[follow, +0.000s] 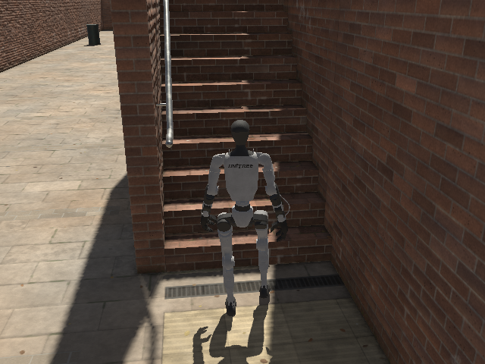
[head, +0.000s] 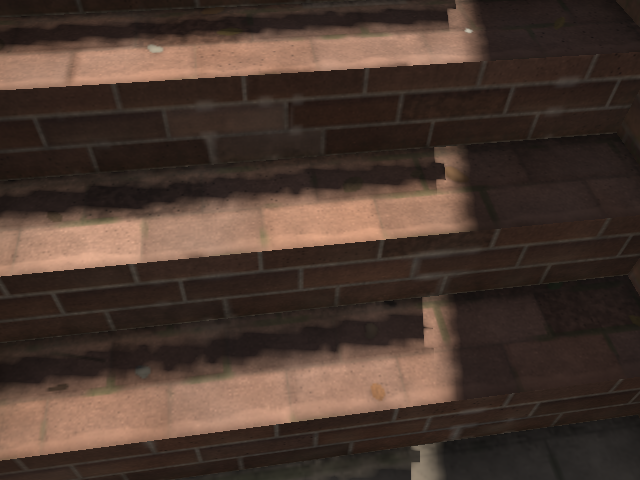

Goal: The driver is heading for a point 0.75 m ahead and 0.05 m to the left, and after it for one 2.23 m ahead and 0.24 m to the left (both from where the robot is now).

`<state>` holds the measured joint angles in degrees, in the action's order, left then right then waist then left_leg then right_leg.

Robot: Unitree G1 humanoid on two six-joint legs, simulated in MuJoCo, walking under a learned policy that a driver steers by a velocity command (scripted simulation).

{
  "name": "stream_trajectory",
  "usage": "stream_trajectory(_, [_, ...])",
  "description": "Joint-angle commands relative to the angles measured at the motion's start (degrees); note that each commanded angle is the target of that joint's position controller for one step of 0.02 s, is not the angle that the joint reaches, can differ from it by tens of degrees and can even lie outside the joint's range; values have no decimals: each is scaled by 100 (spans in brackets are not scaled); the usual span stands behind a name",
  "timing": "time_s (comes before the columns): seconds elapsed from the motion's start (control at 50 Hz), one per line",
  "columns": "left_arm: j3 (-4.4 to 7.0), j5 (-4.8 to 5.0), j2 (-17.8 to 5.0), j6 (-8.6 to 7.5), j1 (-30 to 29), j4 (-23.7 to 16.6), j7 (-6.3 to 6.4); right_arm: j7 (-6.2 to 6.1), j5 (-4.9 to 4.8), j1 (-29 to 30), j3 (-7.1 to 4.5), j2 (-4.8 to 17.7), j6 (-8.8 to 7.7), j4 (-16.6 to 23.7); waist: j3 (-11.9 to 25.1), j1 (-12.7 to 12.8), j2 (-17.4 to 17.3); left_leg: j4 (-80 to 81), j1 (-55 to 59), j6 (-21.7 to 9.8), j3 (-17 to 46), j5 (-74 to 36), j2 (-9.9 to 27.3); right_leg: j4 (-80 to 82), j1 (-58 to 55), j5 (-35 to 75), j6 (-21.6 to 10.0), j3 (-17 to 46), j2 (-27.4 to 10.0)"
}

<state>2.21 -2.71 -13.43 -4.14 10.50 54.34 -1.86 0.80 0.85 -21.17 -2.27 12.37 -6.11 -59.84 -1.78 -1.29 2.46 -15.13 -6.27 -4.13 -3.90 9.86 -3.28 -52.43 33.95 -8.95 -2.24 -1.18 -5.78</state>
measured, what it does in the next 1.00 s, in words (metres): walks ahead: right foot, then left foot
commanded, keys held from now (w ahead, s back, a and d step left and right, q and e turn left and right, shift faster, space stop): w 0.64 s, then no key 0.36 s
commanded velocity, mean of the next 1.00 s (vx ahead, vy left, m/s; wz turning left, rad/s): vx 0.41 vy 0.00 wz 0.00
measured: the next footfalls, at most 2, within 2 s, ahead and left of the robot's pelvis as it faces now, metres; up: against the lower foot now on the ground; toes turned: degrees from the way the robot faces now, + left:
right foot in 0.22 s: +0.26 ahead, -0.11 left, +0.00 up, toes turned -3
left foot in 0.68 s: +0.31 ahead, +0.08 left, +0.00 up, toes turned +1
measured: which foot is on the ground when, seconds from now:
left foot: down 0.00-0.22, up 0.24-0.66, down 0.68-1.00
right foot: up 0.00-0.20, down 0.22-0.68, up 0.70-0.94, down 0.96-1.00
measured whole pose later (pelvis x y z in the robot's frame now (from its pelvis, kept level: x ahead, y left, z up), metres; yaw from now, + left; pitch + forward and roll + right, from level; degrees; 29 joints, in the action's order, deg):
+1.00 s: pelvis +0.28 -0.01 -0.01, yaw +0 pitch -3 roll +0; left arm -1.1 -0.9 -10.4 0.5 12.5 60.8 2.1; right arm -2.9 -0.2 -15.3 2.6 9.3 -3.1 -58.9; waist -2.9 0.8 1.8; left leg -22.5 -7.4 -4.5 -4.5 12.7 -3.3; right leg -22.4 6.3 -13.7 1.4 -0.8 -1.6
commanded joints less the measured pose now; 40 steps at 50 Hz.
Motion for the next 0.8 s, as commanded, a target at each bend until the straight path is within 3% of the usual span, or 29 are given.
stream_trajectory(0.02, [-47, 45, -117, -1, -389, -345, -48, -25, -17, -91, -61, 571, -119, 249, -180, 67, -734, 896, -143, -716, 824, -1233, 1418, 934, -145, 640, 58, -104, 40])
stream_trajectory(0.14, [-78, 108, -180, -93, -1080, -573, 23, -111, 6, -455, -43, 717, -106, 155, -275, -42, -655, 435, 470, -624, 775, -2337, 1594, 2018, -707, 388, -99, -179, 343])
stream_trajectory(0.18, [-54, 106, -206, -134, -720, -457, 57, -114, 12, -362, -25, 736, -48, 130, -131, 134, -693, -236, 726, -552, 691, -3505, 1585, 2403, -1231, -41, -226, -314, 569])
stream_trajectory(0.2, [-35, 62, -181, -190, -173, -257, 94, -108, -38, -220, -11, 759, -7, 144, 199, 392, -553, -963, 711, -456, 547, -4030, 1407, 2776, -1922, 99, -303, -438, 756])
stream_trajectory(0.22, [49, -11, -415, -257, 568, -33, 151, -119, -50, -172, 53, 620, 11, 201, 661, 664, -395, -1854, 205, -294, 447, -3563, 1192, 2877, -3039, 495, -447, -95, 486])
stream_trajectory(0.24, [183, -130, -972, -278, 1333, 47, 211, -103, -143, -139, 141, 373, -5, 428, 1305, 891, 289, -3393, -1067, -81, 105, -1656, 738, 2956, -4409, 1005, -800, 1316, -788])
stream_trajectory(0.26, [338, -43, -1417, -192, 1594, 195, 172, -136, -197, -578, 164, 152, 29, 353, 1482, 741, 1500, -4791, -2428, 2, -69, 1938, -96, 3489, -4945, 1840, -1517, 2869, -1708])
stream_trajectory(0.28, [249, 127, -944, -132, 1210, 82, 112, -188, -4, -378, 38, 604, 110, 223, 1068, 542, 483, -5255, -2619, -86, 532, 1895, 296, 3536, -4395, 1343, -1406, 2575, -1439])
stream_trajectory(0.3, [176, 204, -676, -161, 622, -72, 97, -161, 13, -177, 31, 553, 109, 224, 586, 326, 201, -5224, -2520, -84, 609, 1385, 496, 3813, -3611, 916, -1269, 2102, -1224])
stream_trajectory(0.34, [47, 179, -331, -205, 207, -132, 148, -164, 42, 32, 4, 484, 142, 246, 92, 56, 88, -4828, -2102, 36, 569, 879, 720, 4170, -2658, 1534, -960, 1432, -846])
stream_trajectory(0.38, [53, 154, -444, -270, 304, -1, 174, -143, 132, 43, 33, 251, 210, 227, 231, -99, -48, -4629, -1800, 163, 405, 756, 629, 4018, -2432, 2944, -940, 920, -707])
stream_trajectory(0.42, [48, 171, -518, -332, 430, 86, 172, -134, 126, 227, 39, 198, 229, 261, 361, -117, 4, -4065, -1717, 250, 275, 655, 583, 3913, -2439, 3495, -927, 594, -599])
stream_trajectory(0.5, [27, 160, -608, -323, 476, 106, 208, -146, 72, 966, 101, 196, 228, 437, 381, 94, 400, -2770, -1414, 326, 59, 393, 515, 4023, -2390, 2837, -895, 456, -468])
stream_trajectory(0.54, [46, 109, -603, -273, 779, 230, 227, -219, 34, 734, 135, 167, 261, 347, 547, 122, 587, -2811, -1010, 279, -87, 472, 443, 3986, -2266, 2097, -1054, 471, -523])
stream_trajectory(0.58, [38, 117, -583, -194, 761, 210, 239, -264, 43, 921, 143, 244, 247, 463, 370, 150, 371, -2609, -967, 197, -114, 722, 409, 3938, -2163, 1551, -1124, 705, -652])
stream_trajectory(0.62, [49, 182, -667, -154, 634, 166, 253, -300, 56, 697, 176, 147, 197, 438, 274, -12, 293, -1969, -707, 101, -176, 555, 293, 3409, -2221, 2524, -1115, 759, -723])
stream_trajectory(0.64, [29, 250, -658, -137, 465, 105, 249, -330, 30, 305, 163, 103, 161, 313, 398, -288, 103, -1209, -291, 56, -225, 111, 206, 2678, -2331, 3373, -1011, 621, -567])
stream_trajectory(0.66, [-11, 324, -515, -141, 385, 76, 246, -362, 66, -30, 137, 196, 119, 168, 394, -378, -163, -428, -24, 52, -24, -326, 314, 1758, -2394, 3665, -776, 361, -255])
stream_trajectory(0.68, [-130, 416, -207, -155, 394, -119, 258, -401, 182, -377, 108, 582, 54, 71, 595, -284, -707, 32, 619, -34, 1158, -2269, 1343, 763, -1818, 2033, -372, 229, 84])
stream_trajectory(0.7, [-262, 377, 244, -63, 1104, 45, 269, -381, 85, -269, 129, 756, 52, 60, 565, 177, -1517, -138, 577, -664, 2027, -5355, 2489, 67, -1421, -1521, -51, -41, 655])
stream_trajectory(0.72, [-236, 227, 87, 116, 1488, 351, 342, -336, 12, 36, 187, 549, 40, 176, 497, 310, -1020, -193, -20, -1261, 2049, -4520, 2631, -375, -1578, -2333, 45, 172, 503])
stream_trajectory(0.74, [-202, 144, -91, 211, 1301, 384, 358, -303, -5, 410, 278, 280, 40, 321, 142, 352, -702, -3, -443, -1280, 1711, -3818, 2347, -498, -1649, -2305, 168, 203, 443])
stream_trajectory(0.76, [-194, 97, -105, 276, 1101, 380, 347, -324, 21, 775, 361, 163, 69, 396, -81, 463, -689, 78, -805, -1087, 1301, -3567, 2021, -331, -1844, -2125, 266, 182, 401])
stream_trajectory(0.78, [-181, 62, -161, 348, 999, 394, 342, -379, 55, 853, 418, 132, 74, 411, -207, 531, -750, 18, -942, -866, 944, -3977, 1761, -87, -2028, -1880, 345, 69, 423])
stream_trajectory(0.8, [-212, 64, -70, 419, 961, 396, 321, -414, 85, 820, 443, 187, 62, 381, -148, 597, -865, -138, -831, -665, 623, -4398, 1516, 500, -2213, -1676, 377, -8, 471])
